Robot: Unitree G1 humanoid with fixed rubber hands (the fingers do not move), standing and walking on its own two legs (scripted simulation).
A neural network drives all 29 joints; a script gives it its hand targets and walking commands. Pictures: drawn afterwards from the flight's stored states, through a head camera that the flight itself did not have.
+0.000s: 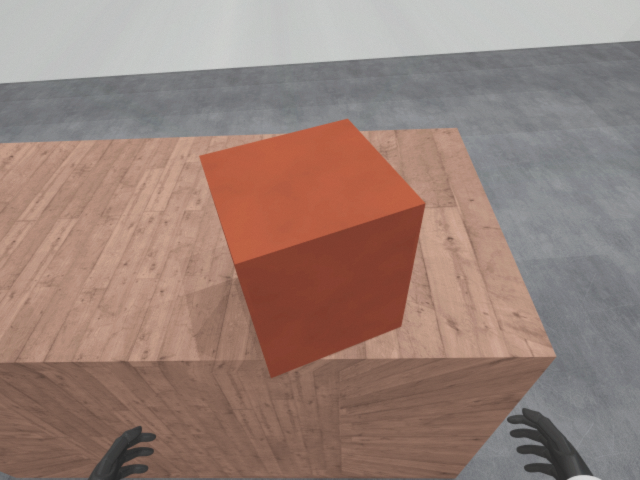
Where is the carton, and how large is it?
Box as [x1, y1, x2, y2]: [199, 119, 425, 377]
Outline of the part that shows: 348,119 199,156 271,377 398,327 401,324 425,203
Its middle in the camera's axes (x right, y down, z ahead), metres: -0.02 +0.01 +0.55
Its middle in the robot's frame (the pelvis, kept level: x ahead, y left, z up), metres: +0.42 +0.02 +0.07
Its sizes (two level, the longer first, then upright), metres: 0.210 0.200 0.250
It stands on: a pedestal, 0.70 m high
